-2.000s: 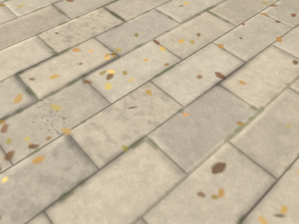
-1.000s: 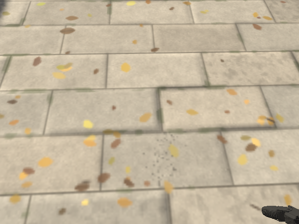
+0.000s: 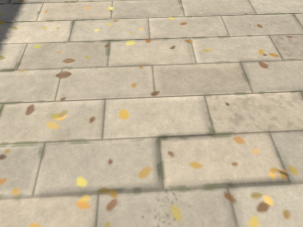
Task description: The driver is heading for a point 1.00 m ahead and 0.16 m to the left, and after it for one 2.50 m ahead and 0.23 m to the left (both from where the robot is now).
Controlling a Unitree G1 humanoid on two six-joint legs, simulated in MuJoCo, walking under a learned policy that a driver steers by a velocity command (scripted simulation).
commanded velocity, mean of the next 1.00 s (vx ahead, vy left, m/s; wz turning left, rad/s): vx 0.23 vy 0.00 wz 0.00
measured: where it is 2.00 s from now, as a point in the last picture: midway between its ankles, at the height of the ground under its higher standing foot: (162, 174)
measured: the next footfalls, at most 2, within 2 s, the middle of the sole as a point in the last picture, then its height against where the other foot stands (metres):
right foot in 0.94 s outside the picture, level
left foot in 1.48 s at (137, 196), level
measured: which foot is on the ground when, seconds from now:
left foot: down 0.00-0.94, up 0.96-1.00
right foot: down 0.00-0.58, up 0.60-0.92, down 0.94-1.00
